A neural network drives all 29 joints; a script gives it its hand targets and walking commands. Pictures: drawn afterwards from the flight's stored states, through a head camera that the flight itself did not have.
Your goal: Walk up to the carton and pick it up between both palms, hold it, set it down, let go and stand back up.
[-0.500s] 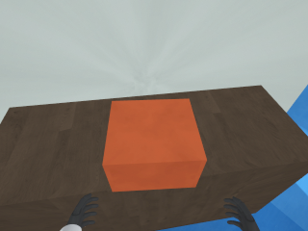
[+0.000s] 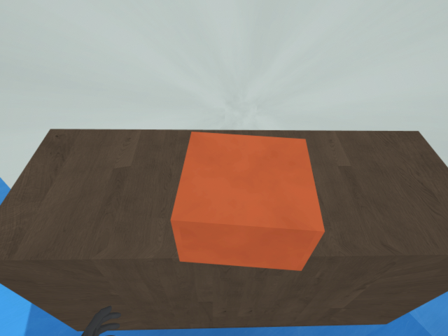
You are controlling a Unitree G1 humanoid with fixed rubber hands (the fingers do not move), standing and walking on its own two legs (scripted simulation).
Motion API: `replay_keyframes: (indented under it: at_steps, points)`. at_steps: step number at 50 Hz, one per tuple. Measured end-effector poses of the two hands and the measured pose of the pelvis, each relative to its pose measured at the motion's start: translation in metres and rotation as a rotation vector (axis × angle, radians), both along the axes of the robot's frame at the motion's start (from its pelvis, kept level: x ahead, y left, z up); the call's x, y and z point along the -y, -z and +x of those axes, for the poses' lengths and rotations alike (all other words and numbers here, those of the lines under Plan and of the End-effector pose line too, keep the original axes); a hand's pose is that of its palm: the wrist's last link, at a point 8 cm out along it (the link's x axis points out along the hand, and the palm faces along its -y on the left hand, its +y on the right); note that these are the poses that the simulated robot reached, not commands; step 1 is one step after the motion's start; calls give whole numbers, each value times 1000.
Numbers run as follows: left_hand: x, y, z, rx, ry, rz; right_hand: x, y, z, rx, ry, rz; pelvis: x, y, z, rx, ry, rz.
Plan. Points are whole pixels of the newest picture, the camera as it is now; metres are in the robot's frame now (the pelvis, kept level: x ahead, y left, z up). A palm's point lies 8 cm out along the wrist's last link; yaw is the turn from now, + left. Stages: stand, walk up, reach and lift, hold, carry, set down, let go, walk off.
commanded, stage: stand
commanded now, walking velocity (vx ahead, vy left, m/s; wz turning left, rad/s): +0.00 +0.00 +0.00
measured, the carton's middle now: (244, 198) +0.41 -0.02 -0.02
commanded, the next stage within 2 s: none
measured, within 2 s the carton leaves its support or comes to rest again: neither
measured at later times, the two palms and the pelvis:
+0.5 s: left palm out of the picture -0.02 +0.25 -0.14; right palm out of the picture +0.08 -0.23 -0.12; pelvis -0.01 -0.01 +0.00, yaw +6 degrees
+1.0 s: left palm out of the picture -0.03 +0.21 -0.15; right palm out of the picture +0.06 -0.24 -0.14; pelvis +0.02 -0.02 +0.00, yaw +8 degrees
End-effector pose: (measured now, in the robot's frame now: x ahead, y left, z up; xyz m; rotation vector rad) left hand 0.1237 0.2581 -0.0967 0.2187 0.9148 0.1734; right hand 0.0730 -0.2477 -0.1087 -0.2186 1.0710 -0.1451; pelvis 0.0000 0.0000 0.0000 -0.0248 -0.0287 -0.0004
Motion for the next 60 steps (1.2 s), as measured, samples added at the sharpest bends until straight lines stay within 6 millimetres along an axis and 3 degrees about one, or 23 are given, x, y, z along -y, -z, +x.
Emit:
replay_keyframes:
  at_steps: [5, 10, 19, 43, 60]
  points:
    - [-12, 18, -51, -123, -88, -1, -7, 5, -6, -41, -29, -3, -2, 2, -3, -9, -35, -2]
    - [-11, 27, -92, -213, -151, -13, -13, 8, -1, -49, -52, 1, -1, 2, -7, -15, -59, -1]
    - [1, 35, -135, -302, -227, -31, -16, 9, 16, -27, -83, 9, 3, 0, -8, -16, -92, -5]
    - [43, 49, -157, -447, -289, -95, -11, 28, -17, -212, -46, 25, 20, 0, 8, -3, -135, 3]
    - [66, 57, -164, -513, -322, -123, -8, 37, -2, -259, -57, 18, 28, 5, 25, 13, -147, 11]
